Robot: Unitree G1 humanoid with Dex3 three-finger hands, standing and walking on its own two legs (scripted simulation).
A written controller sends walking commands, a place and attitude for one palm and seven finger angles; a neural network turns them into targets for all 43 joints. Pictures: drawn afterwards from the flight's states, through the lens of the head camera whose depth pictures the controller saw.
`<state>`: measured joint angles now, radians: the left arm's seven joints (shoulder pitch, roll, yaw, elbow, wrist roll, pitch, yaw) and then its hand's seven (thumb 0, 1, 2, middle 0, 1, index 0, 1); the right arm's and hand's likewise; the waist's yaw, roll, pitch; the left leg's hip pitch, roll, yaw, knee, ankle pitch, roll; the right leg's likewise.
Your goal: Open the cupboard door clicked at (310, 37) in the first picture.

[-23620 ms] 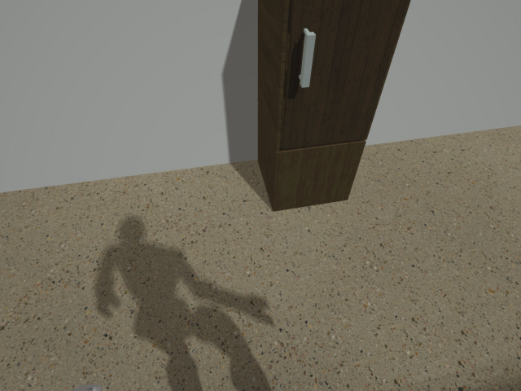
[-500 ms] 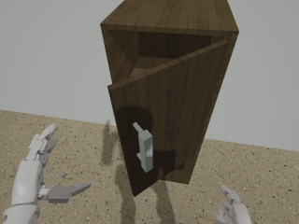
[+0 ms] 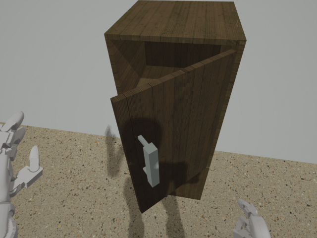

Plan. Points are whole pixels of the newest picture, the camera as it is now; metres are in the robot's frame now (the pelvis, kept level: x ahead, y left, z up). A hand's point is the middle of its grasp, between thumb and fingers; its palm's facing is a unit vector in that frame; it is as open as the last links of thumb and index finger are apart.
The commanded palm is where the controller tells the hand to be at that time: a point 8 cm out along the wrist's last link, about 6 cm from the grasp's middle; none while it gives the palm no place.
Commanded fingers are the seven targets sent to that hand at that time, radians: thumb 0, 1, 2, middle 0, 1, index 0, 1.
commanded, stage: draw the hand back to the body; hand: left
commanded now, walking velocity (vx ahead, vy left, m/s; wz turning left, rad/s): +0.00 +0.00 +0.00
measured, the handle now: (147, 161) +0.31 +0.08 +0.03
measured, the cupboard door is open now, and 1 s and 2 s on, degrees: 46 46 46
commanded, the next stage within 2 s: step back with the hand held close in 0.28 s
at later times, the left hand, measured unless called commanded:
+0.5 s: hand (34, 172) +0.18 +0.26 +0.16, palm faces +0.47 -0.78 -0.42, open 7.4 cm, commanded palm +0.12 +0.29 +0.17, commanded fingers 0.00 0.90 0.90 -0.20 -0.30 -0.20 -0.30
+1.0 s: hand (11, 204) +0.12 +0.27 +0.15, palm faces +0.42 -0.76 -0.50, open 7.4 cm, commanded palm +0.06 +0.31 +0.17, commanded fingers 0.00 0.90 0.90 -0.20 -0.30 -0.20 -0.30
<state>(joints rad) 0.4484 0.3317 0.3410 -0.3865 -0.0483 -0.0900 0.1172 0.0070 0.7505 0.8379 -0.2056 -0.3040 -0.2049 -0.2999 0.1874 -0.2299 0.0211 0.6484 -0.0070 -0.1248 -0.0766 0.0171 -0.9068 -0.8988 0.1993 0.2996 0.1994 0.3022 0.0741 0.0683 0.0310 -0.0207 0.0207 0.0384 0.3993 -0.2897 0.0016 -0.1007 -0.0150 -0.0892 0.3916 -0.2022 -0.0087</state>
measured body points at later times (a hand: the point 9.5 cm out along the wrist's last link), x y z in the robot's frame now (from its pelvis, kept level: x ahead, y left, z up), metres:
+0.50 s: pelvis -0.02 -0.01 +0.00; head -0.03 -0.02 +0.45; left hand +0.15 +0.30 +0.19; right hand +0.17 -0.22 -0.08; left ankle -0.04 +0.11 -0.74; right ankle +0.01 -0.11 -0.74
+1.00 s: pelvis -0.08 +0.01 -0.02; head -0.06 +0.02 +0.43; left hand +0.09 +0.31 +0.18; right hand +0.09 -0.23 -0.09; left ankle -0.04 +0.11 -0.74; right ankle +0.01 -0.11 -0.74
